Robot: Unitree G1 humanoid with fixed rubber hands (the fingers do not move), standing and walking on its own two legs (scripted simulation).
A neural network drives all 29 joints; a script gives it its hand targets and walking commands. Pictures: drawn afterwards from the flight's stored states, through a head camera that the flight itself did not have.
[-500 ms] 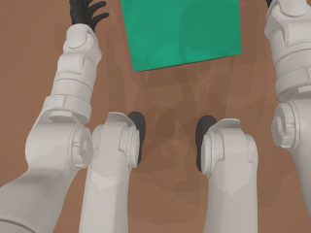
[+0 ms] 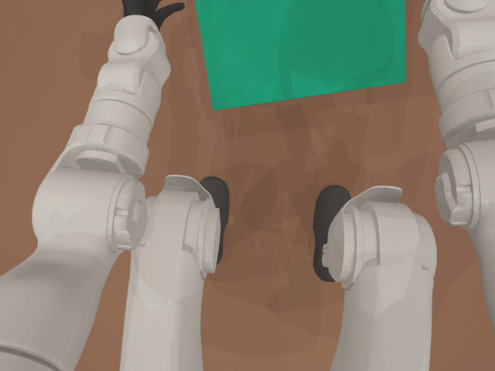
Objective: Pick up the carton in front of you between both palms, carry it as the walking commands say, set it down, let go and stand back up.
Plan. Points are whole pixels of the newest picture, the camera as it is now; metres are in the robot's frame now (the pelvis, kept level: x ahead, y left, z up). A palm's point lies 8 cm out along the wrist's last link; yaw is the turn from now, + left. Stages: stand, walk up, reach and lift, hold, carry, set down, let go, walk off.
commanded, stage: reach and lift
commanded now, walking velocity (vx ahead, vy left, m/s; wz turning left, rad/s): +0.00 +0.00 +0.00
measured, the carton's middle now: (291, 26) +0.52 -0.03 -0.25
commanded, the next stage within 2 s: none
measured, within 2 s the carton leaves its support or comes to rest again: leaves its support in 0.42 s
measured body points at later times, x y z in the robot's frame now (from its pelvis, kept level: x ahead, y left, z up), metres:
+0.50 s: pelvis +0.00 +0.00 +0.00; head +0.36 -0.04 +0.27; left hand +0.55 +0.13 -0.15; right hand +0.55 -0.17 -0.18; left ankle +0.12 +0.13 -0.34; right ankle +0.11 -0.13 -0.34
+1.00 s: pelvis -0.01 +0.01 +0.10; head +0.25 -0.04 +0.47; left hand +0.50 +0.12 +0.05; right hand +0.50 -0.18 +0.03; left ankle +0.12 +0.13 -0.34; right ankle +0.11 -0.13 -0.34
